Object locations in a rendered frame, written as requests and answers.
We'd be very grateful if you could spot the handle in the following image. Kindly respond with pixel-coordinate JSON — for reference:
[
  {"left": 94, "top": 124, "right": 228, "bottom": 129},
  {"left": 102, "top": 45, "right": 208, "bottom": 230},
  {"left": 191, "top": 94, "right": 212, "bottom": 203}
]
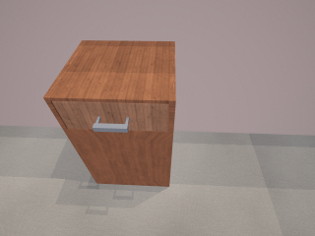
[{"left": 93, "top": 116, "right": 130, "bottom": 133}]

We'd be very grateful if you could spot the cabinet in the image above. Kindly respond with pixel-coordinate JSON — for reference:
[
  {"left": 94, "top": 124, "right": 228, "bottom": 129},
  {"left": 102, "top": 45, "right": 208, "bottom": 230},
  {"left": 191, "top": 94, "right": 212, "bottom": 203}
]
[{"left": 43, "top": 40, "right": 176, "bottom": 187}]

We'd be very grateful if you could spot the drawer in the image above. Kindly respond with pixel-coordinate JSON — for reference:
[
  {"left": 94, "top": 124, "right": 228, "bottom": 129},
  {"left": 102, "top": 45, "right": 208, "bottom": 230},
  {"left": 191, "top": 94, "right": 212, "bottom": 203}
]
[{"left": 52, "top": 101, "right": 169, "bottom": 132}]

